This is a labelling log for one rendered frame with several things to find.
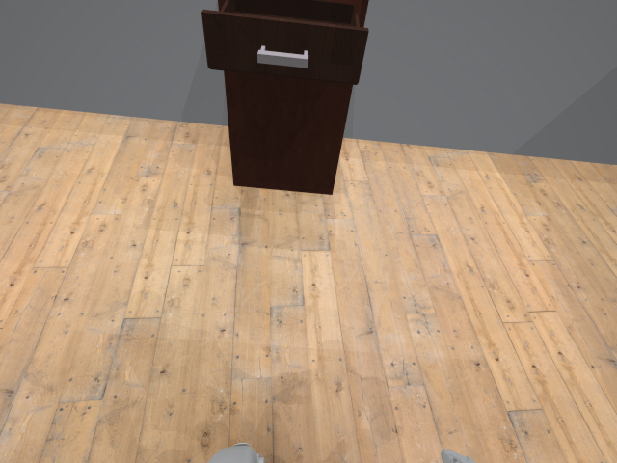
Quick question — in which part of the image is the drawer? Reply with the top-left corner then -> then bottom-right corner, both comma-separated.
201,0 -> 369,85

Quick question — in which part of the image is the cabinet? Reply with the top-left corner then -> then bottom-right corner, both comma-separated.
218,0 -> 369,195

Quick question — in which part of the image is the handle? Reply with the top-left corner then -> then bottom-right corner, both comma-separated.
257,45 -> 309,68

